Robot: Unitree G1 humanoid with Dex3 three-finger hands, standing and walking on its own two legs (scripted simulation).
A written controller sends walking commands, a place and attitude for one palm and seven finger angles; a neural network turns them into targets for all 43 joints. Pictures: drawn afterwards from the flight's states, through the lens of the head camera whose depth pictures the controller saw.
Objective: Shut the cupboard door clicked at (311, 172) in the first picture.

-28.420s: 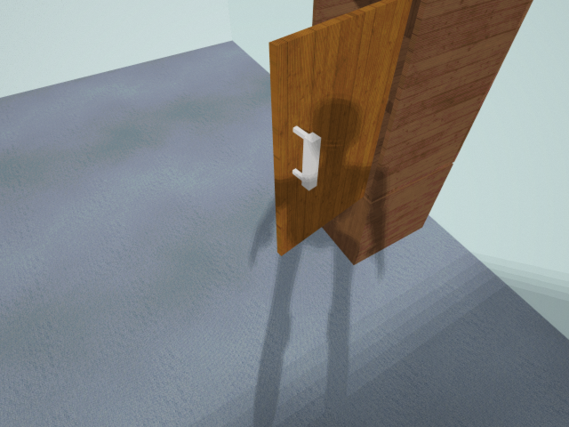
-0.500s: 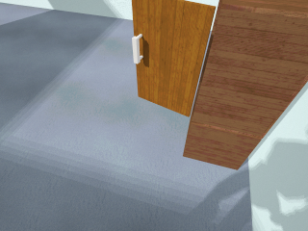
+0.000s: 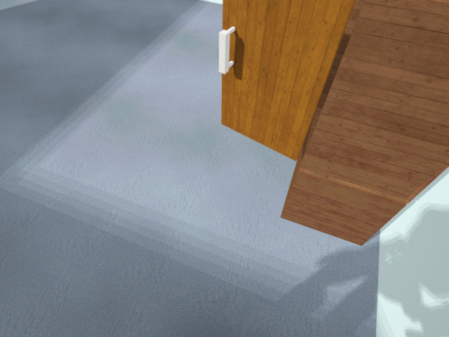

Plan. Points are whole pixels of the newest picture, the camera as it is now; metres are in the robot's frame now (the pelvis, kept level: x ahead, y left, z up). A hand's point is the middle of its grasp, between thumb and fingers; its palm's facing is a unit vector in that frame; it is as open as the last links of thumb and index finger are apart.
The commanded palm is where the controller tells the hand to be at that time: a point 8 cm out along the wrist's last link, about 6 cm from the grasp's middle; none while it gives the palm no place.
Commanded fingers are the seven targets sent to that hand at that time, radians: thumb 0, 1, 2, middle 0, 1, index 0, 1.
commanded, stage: walk to a spot facing it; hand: left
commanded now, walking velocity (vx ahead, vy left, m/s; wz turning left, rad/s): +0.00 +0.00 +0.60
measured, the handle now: (227, 50) +0.91 +0.02 +0.02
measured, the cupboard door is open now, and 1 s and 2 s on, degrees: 77 77 77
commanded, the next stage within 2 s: turn to face it in 1.96 s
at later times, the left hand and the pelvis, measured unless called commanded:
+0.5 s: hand out of the picture +0.05 +0.23 -0.15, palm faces +0.28 -0.93 -0.26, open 7.4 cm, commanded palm none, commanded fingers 0.00 0.90 0.90 -0.20 -0.30 -0.20 -0.30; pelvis -0.01 +0.00 +0.01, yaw +18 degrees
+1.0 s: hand out of the picture -0.08 +0.15 -0.17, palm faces +0.62 -0.74 -0.26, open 7.4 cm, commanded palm none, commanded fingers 0.00 0.90 0.90 -0.20 -0.30 -0.20 -0.30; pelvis +0.01 -0.04 +0.00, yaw +39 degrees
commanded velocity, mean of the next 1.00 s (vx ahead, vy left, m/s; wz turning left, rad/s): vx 0.01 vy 0.00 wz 0.60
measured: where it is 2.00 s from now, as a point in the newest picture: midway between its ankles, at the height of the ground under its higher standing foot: outside the picture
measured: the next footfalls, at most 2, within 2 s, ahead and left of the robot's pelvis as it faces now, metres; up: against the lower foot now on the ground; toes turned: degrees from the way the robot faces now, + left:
right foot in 0.62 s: +0.06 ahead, -0.14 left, +0.00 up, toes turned +25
left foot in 1.04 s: -0.04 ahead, +0.09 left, +0.00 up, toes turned +44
